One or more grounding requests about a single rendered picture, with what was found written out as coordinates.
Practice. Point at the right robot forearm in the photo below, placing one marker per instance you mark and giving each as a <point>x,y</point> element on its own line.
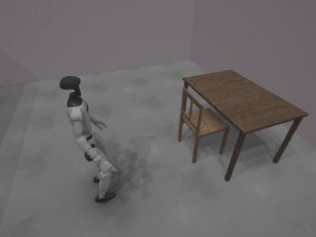
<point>86,147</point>

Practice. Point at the right robot upper arm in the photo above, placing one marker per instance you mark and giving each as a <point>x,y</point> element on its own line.
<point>76,117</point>

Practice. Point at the left robot forearm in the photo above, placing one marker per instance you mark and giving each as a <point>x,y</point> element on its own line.
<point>92,118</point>

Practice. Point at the chair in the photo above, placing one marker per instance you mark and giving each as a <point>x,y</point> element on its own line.
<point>202,122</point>

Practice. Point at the robot left hand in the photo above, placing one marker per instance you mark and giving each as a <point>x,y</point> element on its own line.
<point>98,122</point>

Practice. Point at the table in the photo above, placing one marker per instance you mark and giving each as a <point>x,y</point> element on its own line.
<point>246,105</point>

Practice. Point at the humanoid robot head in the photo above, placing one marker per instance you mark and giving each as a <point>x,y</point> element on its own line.
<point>72,83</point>

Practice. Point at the left robot shin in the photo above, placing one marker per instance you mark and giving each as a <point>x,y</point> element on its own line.
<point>99,170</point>

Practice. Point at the robot right hand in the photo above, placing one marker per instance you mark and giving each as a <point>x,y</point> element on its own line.
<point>105,166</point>

